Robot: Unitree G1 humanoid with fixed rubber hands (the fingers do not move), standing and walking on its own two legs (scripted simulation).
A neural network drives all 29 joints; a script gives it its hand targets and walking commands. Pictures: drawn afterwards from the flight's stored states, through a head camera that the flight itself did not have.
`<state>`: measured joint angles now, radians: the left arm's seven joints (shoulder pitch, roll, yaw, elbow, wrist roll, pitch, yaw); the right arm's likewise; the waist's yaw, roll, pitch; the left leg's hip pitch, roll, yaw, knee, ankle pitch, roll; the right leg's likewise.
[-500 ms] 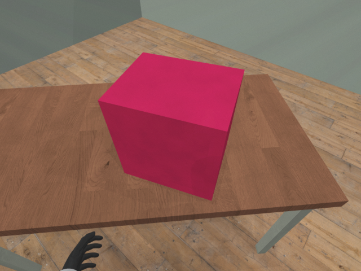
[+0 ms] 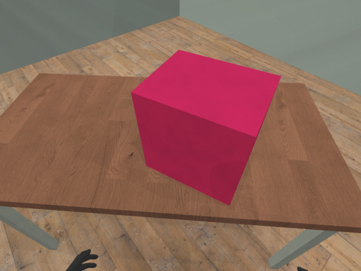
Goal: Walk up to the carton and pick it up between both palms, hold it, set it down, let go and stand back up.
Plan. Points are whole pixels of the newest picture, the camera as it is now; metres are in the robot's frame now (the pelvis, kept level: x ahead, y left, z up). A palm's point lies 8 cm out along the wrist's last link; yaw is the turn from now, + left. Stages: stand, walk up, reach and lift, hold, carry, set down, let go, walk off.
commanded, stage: walk up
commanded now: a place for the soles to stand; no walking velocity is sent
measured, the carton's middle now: (204, 127) +0.47 -0.03 +0.04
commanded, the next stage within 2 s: reach and lift in 1.36 s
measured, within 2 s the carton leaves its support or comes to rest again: neither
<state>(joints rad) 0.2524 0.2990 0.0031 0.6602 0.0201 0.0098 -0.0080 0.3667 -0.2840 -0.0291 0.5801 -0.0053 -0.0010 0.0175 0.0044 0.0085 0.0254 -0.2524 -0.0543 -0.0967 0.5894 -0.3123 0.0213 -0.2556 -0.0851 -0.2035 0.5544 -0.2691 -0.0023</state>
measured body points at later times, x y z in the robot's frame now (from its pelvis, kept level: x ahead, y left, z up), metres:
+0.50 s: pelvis +0.00 +0.00 +0.00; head +0.01 +0.00 +0.45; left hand +0.10 +0.28 -0.11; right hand +0.13 -0.27 -0.09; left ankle +0.00 +0.11 -0.73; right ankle +0.02 -0.12 -0.73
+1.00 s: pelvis +0.00 -0.01 +0.00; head +0.01 +0.00 +0.45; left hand +0.07 +0.28 -0.11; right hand +0.14 -0.27 -0.09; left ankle +0.00 +0.11 -0.73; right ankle +0.02 -0.12 -0.73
